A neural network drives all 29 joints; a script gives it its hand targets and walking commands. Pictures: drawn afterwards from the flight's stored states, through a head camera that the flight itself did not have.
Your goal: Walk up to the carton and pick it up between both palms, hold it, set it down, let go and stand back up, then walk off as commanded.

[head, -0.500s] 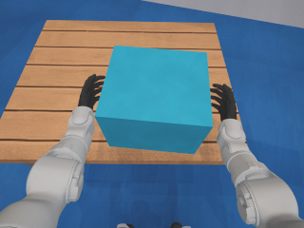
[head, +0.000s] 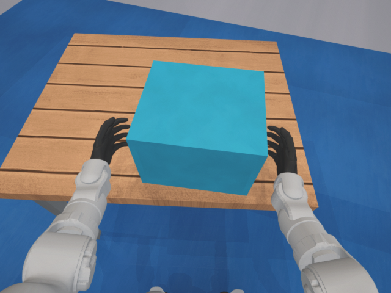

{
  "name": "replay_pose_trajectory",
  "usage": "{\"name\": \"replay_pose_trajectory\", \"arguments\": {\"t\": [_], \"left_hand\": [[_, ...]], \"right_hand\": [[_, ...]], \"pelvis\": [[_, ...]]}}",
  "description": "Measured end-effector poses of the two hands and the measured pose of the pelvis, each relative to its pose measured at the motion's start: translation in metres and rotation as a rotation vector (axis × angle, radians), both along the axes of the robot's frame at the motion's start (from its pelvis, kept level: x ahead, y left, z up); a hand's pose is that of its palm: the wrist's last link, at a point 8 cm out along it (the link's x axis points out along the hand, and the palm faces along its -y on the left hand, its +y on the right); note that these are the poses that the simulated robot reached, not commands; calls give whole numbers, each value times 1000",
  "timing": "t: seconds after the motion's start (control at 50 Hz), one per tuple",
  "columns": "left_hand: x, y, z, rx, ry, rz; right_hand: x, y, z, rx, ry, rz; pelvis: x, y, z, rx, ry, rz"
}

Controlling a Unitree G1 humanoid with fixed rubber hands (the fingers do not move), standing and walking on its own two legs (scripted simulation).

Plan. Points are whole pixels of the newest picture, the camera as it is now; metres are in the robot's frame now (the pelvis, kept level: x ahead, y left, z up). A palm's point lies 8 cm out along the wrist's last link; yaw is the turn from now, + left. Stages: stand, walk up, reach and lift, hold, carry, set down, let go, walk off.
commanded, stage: set down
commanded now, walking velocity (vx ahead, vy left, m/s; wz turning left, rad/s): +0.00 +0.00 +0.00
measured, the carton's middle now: (200, 129) +0.49 +0.00 -0.01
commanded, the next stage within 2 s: none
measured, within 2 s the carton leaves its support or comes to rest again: neither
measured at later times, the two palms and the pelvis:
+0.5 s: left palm (83, 184) +0.32 +0.24 +0.03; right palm (288, 190) +0.32 -0.17 +0.03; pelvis +0.01 +0.00 +0.02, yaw +1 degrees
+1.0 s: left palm (62, 229) +0.24 +0.25 +0.03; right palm (304, 229) +0.24 -0.18 +0.03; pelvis +0.04 +0.00 +0.03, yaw +0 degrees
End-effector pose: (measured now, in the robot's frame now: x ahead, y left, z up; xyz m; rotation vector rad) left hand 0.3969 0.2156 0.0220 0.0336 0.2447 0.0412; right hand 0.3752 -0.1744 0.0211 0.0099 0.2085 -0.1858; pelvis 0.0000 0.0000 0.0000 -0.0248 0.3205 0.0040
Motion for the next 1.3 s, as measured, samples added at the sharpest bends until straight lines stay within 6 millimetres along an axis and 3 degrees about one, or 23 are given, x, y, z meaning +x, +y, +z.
{"name": "replay_pose_trajectory", "arguments": {"t": [0.48,0.7,0.84,1.1,1.22,1.3], "left_hand": [[-69,23,4,-1,-4,13],[-119,27,4,26,23,9],[-146,31,4,15,37,18],[-172,38,12,33,40,26],[-188,44,-4,47,148,29],[-191,41,-7,52,169,23]], "right_hand": [[-54,8,7,18,-3,0],[-102,-4,0,34,10,-29],[-119,-7,4,29,11,-7],[-149,-4,8,30,35,-22],[-169,-3,-5,5,117,-30],[-172,-2,-6,-8,139,-23]], "pelvis": [[11,4,18,-1,-200,13],[27,3,27,6,-329,2],[34,1,29,15,-375,0],[44,2,30,11,-447,-17],[45,6,30,8,-467,-26],[44,10,30,7,-462,-31]]}}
